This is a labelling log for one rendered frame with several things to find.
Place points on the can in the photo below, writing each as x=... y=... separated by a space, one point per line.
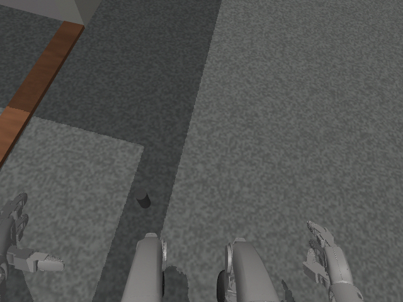
x=142 y=197

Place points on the right robot arm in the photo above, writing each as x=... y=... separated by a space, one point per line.
x=344 y=292

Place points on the left robot hand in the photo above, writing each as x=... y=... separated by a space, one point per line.
x=11 y=233

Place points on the right robot hand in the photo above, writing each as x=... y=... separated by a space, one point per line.
x=334 y=266

